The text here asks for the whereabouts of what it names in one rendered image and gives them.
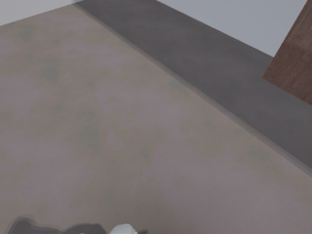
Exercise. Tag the left robot thigh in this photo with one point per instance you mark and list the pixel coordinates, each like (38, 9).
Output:
(123, 229)

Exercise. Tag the cupboard door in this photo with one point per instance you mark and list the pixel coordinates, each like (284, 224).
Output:
(302, 33)

